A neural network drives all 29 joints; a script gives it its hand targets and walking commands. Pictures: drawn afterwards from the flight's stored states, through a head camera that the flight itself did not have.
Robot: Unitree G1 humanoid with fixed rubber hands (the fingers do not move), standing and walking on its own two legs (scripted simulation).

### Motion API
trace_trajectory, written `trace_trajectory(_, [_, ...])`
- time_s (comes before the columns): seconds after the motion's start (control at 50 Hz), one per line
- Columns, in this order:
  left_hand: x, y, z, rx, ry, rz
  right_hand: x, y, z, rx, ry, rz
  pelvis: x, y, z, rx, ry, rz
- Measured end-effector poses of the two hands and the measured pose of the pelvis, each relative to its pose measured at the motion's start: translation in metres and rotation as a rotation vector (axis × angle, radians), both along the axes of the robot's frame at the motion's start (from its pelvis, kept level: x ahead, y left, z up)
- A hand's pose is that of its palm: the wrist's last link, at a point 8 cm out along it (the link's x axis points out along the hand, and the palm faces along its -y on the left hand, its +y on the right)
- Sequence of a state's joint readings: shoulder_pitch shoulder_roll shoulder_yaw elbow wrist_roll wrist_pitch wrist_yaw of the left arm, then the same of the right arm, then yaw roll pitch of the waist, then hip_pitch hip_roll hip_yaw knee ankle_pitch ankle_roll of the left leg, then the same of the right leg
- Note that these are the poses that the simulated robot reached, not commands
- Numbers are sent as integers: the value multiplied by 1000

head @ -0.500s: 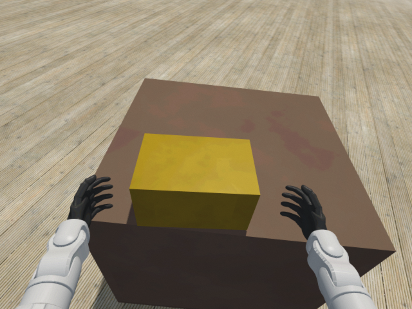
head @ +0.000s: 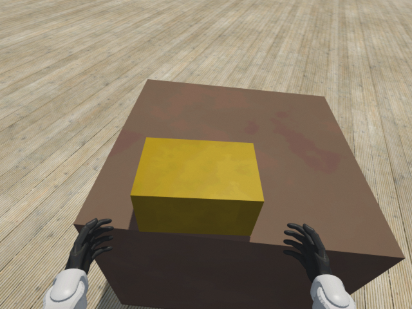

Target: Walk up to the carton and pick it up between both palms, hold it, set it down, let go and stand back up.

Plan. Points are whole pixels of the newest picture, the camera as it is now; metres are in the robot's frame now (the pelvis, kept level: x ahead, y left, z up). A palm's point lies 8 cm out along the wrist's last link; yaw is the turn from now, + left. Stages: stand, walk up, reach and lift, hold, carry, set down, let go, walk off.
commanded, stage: set down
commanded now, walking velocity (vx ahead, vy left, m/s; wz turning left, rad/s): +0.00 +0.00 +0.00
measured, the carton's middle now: (197, 186) +0.43 +0.03 -0.02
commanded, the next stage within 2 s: let go in 0.42 s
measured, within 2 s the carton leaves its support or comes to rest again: neither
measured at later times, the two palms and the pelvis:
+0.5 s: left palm (82, 294) +0.19 +0.23 -0.05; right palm (315, 301) +0.19 -0.21 -0.05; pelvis +0.00 +0.00 +0.00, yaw +0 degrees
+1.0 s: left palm out of the picture +0.16 +0.24 -0.09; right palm out of the picture +0.16 -0.23 -0.08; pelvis +0.01 +0.00 +0.00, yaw -1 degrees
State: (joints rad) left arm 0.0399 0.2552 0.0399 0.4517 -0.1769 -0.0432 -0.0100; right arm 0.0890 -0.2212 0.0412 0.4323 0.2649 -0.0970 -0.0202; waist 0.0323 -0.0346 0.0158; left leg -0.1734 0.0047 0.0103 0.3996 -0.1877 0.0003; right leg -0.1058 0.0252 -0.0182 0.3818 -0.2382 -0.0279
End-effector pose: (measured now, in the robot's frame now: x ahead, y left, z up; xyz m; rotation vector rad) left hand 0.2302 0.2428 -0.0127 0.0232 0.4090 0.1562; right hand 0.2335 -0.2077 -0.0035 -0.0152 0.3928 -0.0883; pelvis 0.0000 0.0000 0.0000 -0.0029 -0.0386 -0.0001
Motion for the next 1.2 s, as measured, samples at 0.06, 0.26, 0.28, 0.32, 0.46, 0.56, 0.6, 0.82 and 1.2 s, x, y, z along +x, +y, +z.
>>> trace_trajectory(0.06, [-11, -2, -6, 0, 19, 2, -9, 0, -8, -2, 18, -6, 1, 0, 0, 0, -3, 1])
trace_trajectory(0.26, [-35, -9, -25, 22, 89, 2, -34, 0, -33, -15, 94, -14, 1, 0, -1, 0, 0, 1])
trace_trajectory(0.28, [-35, -9, -25, 24, 94, 0, -35, 1, -34, -17, 96, -12, 1, 0, -1, 0, 0, 1])
trace_trajectory(0.32, [-36, -9, -28, 28, 109, -8, -36, 1, -35, -22, 102, -9, 1, 0, -1, 0, -3, 0])
trace_trajectory(0.46, [-42, -9, -34, 26, 144, -11, -45, 2, -40, -36, 125, -8, 2, 0, 0, 2, -22, -3])
trace_trajectory(0.56, [-48, -10, -41, 35, 195, -16, -50, -1, -46, -55, 163, -15, 2, 1, 0, 2, -27, -7])
trace_trajectory(0.6, [-49, -11, -45, 38, 219, -16, -52, -3, -49, -61, 183, -13, 2, 1, 0, 2, -27, -8])
trace_trajectory(0.82, [-53, -17, -57, 53, 291, -34, -60, -7, -60, -87, 243, 1, 5, 2, 0, 1, -21, -13])
trace_trajectory(1.2, [-139, 21, -94, 142, 550, 1, -122, -44, -98, -187, 507, -61, 12, 7, -6, -1, -31, -1])
